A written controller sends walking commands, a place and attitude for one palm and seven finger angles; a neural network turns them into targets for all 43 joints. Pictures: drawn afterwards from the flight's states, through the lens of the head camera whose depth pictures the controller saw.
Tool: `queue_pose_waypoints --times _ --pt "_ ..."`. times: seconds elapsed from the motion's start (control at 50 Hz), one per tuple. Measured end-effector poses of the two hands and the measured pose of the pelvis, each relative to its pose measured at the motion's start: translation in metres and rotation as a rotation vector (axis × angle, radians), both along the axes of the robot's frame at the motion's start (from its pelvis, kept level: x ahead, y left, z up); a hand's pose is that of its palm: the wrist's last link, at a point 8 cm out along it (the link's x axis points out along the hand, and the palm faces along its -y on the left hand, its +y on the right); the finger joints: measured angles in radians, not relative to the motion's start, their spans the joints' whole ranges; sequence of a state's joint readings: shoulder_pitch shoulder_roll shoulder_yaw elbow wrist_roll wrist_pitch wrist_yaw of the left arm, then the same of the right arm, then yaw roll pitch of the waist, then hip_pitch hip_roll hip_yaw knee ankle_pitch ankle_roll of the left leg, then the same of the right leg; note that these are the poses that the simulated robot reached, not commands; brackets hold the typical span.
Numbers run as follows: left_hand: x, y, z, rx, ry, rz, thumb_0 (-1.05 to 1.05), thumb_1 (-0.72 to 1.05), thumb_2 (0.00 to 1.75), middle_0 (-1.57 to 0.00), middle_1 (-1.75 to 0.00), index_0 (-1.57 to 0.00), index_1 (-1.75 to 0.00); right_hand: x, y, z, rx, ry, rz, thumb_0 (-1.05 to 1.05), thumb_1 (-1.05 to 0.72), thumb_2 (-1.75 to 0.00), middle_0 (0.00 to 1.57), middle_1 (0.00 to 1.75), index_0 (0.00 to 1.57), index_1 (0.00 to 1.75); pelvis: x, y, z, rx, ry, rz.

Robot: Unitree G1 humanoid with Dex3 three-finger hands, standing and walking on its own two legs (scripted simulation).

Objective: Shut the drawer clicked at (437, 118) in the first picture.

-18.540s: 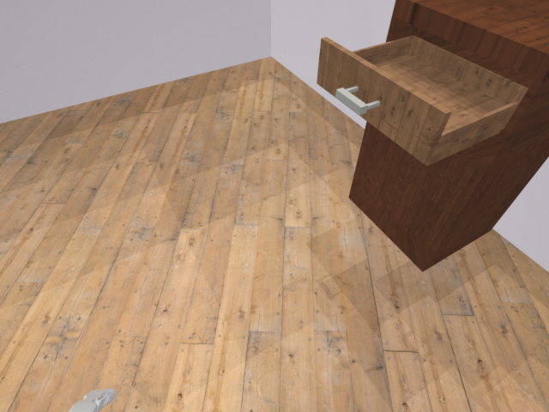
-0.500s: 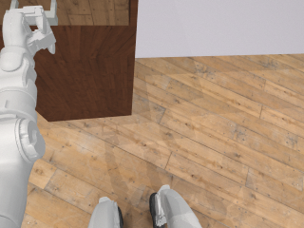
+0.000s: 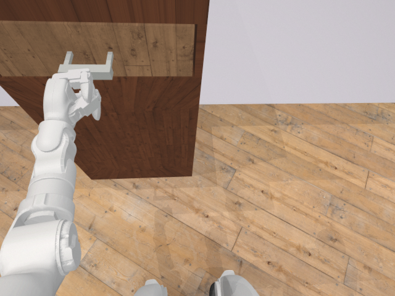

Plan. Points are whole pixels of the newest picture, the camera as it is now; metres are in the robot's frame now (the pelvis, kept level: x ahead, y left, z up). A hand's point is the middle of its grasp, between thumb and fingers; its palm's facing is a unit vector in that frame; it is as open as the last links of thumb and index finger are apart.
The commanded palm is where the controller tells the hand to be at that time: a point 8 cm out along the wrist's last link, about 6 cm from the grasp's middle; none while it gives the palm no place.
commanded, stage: draw the hand back to the body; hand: left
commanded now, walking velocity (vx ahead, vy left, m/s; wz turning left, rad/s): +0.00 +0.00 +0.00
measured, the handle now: (88, 64) +0.59 +0.20 +0.06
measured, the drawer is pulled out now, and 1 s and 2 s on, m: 0.00 0.00 0.00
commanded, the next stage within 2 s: step back with the hand held close in 1.26 s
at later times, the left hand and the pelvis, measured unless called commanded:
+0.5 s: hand (41, 170) +0.32 +0.20 +0.13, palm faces +0.10 -0.98 -0.18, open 3.3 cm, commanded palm +0.28 +0.26 +0.15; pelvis +0.00 +0.00 +0.04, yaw +1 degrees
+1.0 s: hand out of the picture +0.19 +0.23 +0.20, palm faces +0.38 -0.86 -0.35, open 3.2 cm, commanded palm +0.13 +0.27 +0.22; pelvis -0.01 -0.01 +0.05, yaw +2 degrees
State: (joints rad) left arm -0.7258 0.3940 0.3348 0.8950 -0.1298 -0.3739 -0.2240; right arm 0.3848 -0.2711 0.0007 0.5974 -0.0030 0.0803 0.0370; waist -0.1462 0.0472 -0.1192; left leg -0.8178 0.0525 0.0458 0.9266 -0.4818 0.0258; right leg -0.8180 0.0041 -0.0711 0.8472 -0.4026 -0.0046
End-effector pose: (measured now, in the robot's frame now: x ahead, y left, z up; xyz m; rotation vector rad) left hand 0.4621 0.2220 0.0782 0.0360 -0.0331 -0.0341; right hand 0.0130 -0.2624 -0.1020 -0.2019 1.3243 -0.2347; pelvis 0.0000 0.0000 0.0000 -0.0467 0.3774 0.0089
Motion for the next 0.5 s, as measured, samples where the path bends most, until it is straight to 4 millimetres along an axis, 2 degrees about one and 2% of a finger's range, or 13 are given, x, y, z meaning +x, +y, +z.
queue_pose_waypoints --times 0.08,0.16,0.3,0.4,0.5 --pt "-0.027 0.002 0.005 -0.003 0.047 0.002 0.01 0.90 0.90 -1.40 -1.60 -1.40 -1.60 0.027 0.005 0.007 0.037 -0.089 -0.005 0.01 -0.91 -0.90 0.20 0.30 0.20 0.30 0.011 0.000 0.011 0.011 -0.041 -0.016" --pt "-0.058 0.014 0.011 -0.010 0.054 0.051 0.01 0.90 0.90 -1.40 -1.60 -1.40 -1.60 0.059 0.010 0.015 0.051 -0.196 0.023 0.01 -0.91 -0.90 0.20 0.30 0.20 0.30 0.016 -0.002 0.018 0.015 -0.092 -0.015" --pt "-0.108 0.031 0.040 0.006 -0.019 0.053 0.01 0.90 0.90 -1.40 -1.60 -1.40 -1.60 0.108 0.012 0.032 0.040 -0.363 0.106 0.01 -0.91 -0.90 0.21 0.30 0.20 0.30 0.011 -0.004 0.025 0.017 -0.174 0.014" --pt "-0.137 0.035 0.048 -0.012 0.019 0.019 0.01 0.90 0.90 -1.40 -1.60 -1.40 -1.60 0.132 0.015 0.045 0.032 -0.470 0.148 0.01 -0.91 -0.90 0.20 0.30 0.20 0.30 0.003 -0.003 0.028 0.022 -0.223 0.028" --pt "-0.173 0.033 0.064 0.141 0.034 0.143 0.01 0.90 0.90 -1.40 -1.60 -1.40 -1.60 0.145 0.022 0.060 0.030 -0.549 0.161 0.01 -0.91 -0.90 0.20 0.30 0.20 0.30 -0.004 -0.002 0.036 0.033 -0.287 0.019"
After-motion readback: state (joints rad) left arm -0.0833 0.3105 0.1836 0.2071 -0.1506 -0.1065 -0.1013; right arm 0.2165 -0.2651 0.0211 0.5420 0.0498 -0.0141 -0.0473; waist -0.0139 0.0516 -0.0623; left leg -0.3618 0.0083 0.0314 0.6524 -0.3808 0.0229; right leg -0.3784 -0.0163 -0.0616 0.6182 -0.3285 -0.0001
